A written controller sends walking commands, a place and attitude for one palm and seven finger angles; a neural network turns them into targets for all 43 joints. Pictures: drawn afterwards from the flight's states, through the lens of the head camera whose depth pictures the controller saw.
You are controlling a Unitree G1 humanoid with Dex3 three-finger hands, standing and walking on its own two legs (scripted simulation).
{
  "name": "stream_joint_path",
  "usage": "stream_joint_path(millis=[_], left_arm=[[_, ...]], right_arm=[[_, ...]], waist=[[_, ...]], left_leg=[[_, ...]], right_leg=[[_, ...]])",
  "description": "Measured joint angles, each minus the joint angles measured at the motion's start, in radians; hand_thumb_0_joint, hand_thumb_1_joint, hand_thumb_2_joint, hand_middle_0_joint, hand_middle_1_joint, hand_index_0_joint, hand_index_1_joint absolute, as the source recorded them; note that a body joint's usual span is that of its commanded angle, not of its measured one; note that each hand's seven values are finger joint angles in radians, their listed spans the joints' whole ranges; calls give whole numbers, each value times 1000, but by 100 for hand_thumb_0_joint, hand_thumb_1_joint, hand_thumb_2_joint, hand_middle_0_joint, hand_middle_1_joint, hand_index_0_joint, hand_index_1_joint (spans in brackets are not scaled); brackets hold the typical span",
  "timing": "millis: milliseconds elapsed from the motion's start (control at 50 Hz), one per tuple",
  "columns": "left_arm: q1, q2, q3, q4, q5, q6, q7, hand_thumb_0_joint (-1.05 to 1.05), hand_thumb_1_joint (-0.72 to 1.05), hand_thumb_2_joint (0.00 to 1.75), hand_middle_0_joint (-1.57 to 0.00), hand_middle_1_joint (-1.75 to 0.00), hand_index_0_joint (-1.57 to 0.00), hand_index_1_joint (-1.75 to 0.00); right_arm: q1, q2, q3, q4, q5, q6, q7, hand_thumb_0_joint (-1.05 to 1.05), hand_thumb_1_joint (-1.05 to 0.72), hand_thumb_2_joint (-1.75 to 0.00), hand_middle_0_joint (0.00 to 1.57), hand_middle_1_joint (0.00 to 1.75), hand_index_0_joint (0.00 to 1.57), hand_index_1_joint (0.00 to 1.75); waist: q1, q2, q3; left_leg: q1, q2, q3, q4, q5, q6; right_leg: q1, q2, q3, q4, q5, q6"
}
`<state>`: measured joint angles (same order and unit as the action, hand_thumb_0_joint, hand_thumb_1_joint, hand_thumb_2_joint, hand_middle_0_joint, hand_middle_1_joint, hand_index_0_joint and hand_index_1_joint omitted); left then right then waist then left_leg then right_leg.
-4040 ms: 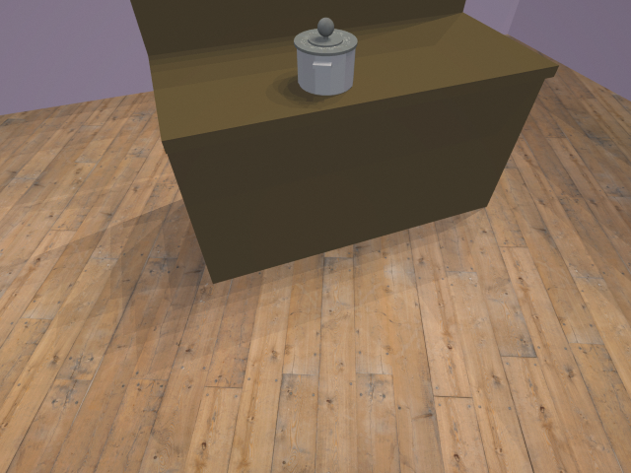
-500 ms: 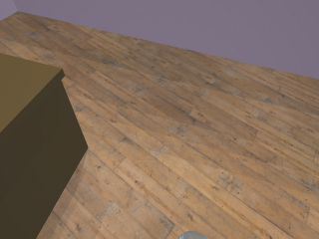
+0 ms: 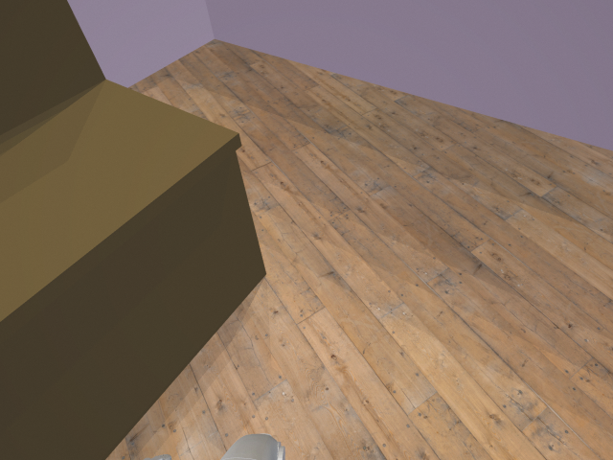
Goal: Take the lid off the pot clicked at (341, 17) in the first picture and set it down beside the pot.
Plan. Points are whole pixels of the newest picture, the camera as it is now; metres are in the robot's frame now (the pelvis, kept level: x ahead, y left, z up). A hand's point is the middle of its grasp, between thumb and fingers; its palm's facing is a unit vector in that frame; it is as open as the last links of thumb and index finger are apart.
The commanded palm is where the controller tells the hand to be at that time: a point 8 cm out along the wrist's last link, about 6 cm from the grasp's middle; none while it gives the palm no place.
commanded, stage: turn to face it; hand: left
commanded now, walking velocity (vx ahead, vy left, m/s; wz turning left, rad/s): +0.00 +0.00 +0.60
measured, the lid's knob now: out of the picture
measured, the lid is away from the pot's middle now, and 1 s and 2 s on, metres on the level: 0.00 0.00 0.00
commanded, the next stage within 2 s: take the last steps up to it in 1.54 s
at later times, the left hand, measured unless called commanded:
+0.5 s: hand out of the picture +0.00 +0.27 -0.16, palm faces +0.34 -0.89 -0.29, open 7.4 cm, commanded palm none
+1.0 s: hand out of the picture -0.08 +0.20 -0.16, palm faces +0.61 -0.75 -0.25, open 7.4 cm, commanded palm none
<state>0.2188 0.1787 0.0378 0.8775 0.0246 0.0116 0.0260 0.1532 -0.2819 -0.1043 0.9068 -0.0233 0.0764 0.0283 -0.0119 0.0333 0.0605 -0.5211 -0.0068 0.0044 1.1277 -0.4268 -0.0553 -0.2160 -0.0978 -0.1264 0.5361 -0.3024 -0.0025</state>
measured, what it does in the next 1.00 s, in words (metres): steps on the spot, turning left: left foot, then right foot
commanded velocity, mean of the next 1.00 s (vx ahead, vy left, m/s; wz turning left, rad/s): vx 0.00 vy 0.00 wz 0.60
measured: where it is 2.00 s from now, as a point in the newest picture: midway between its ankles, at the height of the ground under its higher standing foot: outside the picture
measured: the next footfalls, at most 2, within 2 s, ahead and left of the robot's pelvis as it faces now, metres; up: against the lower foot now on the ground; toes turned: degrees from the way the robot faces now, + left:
left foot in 0.24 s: +0.01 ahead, +0.15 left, +0.00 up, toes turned +15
right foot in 0.64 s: +0.09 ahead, -0.09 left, +0.00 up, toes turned +21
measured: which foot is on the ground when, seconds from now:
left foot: up 0.00-0.22, down 0.24-0.64, up 0.66-1.00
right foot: down 0.00-0.24, up 0.26-0.62, down 0.64-1.00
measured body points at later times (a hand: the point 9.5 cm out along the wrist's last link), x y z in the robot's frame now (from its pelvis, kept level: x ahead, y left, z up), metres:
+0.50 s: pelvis -0.01 +0.03 +0.00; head +0.03 +0.04 +0.45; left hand -0.02 +0.32 -0.14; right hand +0.15 -0.19 -0.14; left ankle -0.02 +0.14 -0.74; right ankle +0.04 -0.12 -0.68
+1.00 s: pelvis -0.01 +0.00 +0.00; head +0.02 +0.02 +0.45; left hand -0.11 +0.24 -0.14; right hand +0.23 -0.16 -0.14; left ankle -0.09 +0.10 -0.71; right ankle +0.05 -0.10 -0.74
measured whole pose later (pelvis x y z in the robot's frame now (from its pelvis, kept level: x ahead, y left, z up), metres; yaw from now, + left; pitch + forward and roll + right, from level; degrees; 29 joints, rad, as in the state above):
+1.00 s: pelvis -0.01 +0.00 +0.00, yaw +38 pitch -1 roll +2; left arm 0.23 0.22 0.04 0.88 0.03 0.02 0.02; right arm 0.15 -0.26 -0.07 0.91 -0.02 0.08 0.03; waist 0.01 -0.03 0.09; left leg -0.34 0.02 0.06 0.77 -0.44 -0.04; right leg -0.21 -0.16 -0.25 0.55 -0.31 0.01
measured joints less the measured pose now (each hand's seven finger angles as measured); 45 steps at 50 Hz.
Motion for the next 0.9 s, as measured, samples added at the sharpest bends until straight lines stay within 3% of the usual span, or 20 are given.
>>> stream_joint_path(millis=[80, 180, 240, 280, 320, 400, 520, 620, 660, 700, 740, 780, 900], left_arm=[[15, 2, -8, 2, 4, -1, -5, 1, 90, 90, -20, -30, -21, -30], [33, 27, 1, 9, 7, 6, -10, 1, 90, 90, -20, -30, -21, -30], [54, 53, 16, 13, -1, 15, -13, 1, 90, 90, -20, -30, -21, -30], [47, 81, 29, 23, -6, 34, -13, 1, 90, 90, -20, -30, -21, -30], [32, 98, 39, 37, -7, 52, -5, 1, 90, 90, -20, -30, -21, -30], [-2, 106, 47, 36, -12, 53, -10, 1, 91, 90, -20, -30, -20, -30], [-37, 88, 39, 4, -16, 46, -11, 1, 91, 90, -20, -30, -20, -30], [-56, 62, 24, -25, -21, 25, -10, 1, 91, 90, -20, -30, -20, -30], [-58, 40, 15, -33, -13, 9, -7, 1, 91, 90, -20, -30, -20, -30], [-52, 22, 5, -39, -10, 5, -5, 1, 91, 90, -20, -30, -20, -30], [-40, 9, 0, -38, -9, 5, -3, 1, 91, 90, -20, -30, -20, -30], [-28, 2, -4, -32, -5, 7, -2, 1, 90, 90, -20, -30, -21, -30], [-4, 7, -8, -13, 1, 6, -5, 1, 90, 90, -20, -30, -21, -30]], right_arm=[[-25, 7, 8, -7, 3, 7, 7, 1, -91, -90, 20, 30, 20, 30], [-58, 20, 24, -18, 8, 1, 11, 1, -91, -90, 20, 30, 20, 30], [-56, 21, 35, -39, 7, -21, 13, 1, -91, -90, 20, 30, 20, 30], [-59, 34, 39, -46, 6, -41, 10, 1, -91, -90, 20, 30, 20, 30], [-48, 45, 49, -50, 7, -53, 3, 1, -91, -90, 20, 30, 20, 30], [-12, 59, 58, -36, 2, -48, -12, 1, -91, -90, 20, 30, 20, 30], [29, 64, 56, -6, -2, -32, -11, 1, -91, -90, 20, 30, 20, 30], [60, 54, 42, 6, -1, -18, -10, 1, -91, -90, 20, 30, 20, 30], [66, 39, 30, 12, 5, -12, -11, 1, -91, -90, 20, 30, 20, 30], [69, 29, 19, 20, 2, 1, -10, 1, -91, -90, 20, 30, 20, 30], [70, 21, 13, 25, -2, 8, -4, 1, -91, -90, 20, 30, 20, 30], [68, 16, 10, 23, -3, 9, 3, 1, -91, -90, 20, 30, 20, 30], [43, 17, 16, 20, 0, 14, 8, 1, -91, -90, 20, 30, 20, 30]], waist=[[10, -30, 16], [35, -59, 34], [39, -65, 24], [40, -88, 32], [39, -92, 38], [29, -75, 35], [6, -42, 17], [-16, -10, 4], [-17, 21, 4], [-20, 27, 4], [-20, 22, 3], [-22, 11, 2], [-9, -31, 13]], left_leg=[[46, 32, 33, -102, -7, -13], [141, 41, 69, -312, -14, -2], [240, 41, 89, -541, 134, 24], [216, 23, 78, -510, 142, 58], [210, 17, 59, -492, 110, 75], [236, 0, 11, -566, 152, 75], [248, -25, -51, -627, 199, 71], [209, -46, -113, -576, 187, 43], [163, -46, -131, -469, 90, 40], [98, -53, -105, -265, -21, 39], [46, -42, -66, -83, -17, 31], [25, -20, -34, 4, 7, 20], [88, 27, 18, -136, -9, 1]], right_leg=[[16, -37, -44, -11, 1, 5], [5, -73, -101, 19, -16, 24], [-30, -97, -138, 104, -59, 48], [-106, -98, -71, 285, -189, 73], [-177, -59, 3, 455, -244, 83], [-258, -17, 71, 574, -152, 91], [-230, 17, 112, 397, -124, 88], [-99, 62, 110, 106, -45, 71], [-74, 72, 82, 58, -7, 23], [-59, 56, 50, 60, -7, -9], [-31, 40, 26, 31, 2, -17], [-9, 23, 4, 4, 12, -18], [19, -24, -64, -27, 19, -8]])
